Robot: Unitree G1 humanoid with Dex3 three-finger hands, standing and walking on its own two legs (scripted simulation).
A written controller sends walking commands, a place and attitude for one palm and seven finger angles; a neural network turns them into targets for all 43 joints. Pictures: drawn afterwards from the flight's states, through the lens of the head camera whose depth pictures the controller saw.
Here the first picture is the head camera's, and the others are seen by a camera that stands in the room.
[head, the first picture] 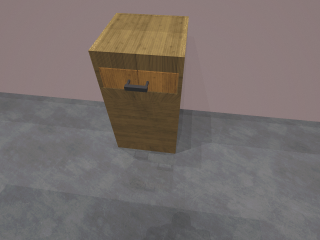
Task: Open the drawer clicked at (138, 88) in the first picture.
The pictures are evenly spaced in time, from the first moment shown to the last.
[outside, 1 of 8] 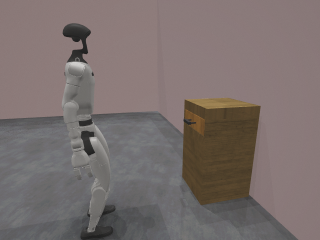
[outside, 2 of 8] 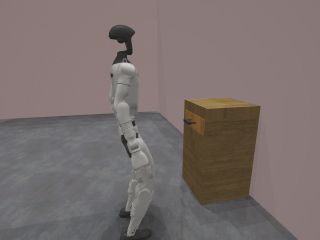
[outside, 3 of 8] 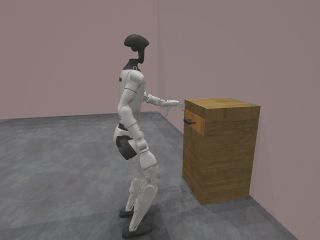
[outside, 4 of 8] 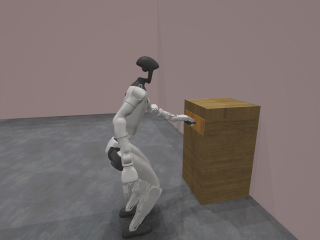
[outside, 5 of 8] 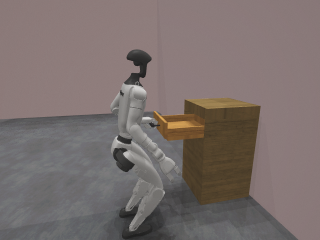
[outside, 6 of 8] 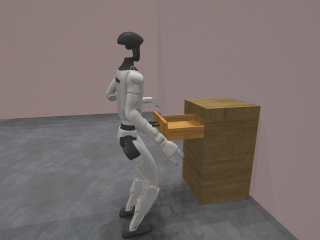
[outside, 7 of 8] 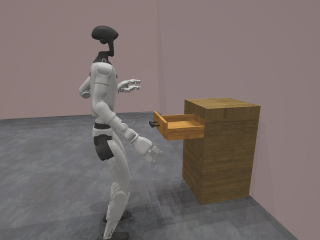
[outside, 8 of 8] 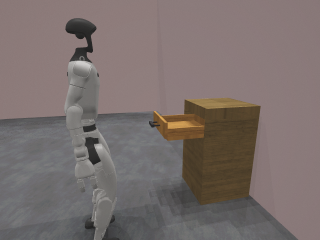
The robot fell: no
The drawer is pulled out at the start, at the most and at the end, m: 0.00 0.30 0.30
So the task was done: yes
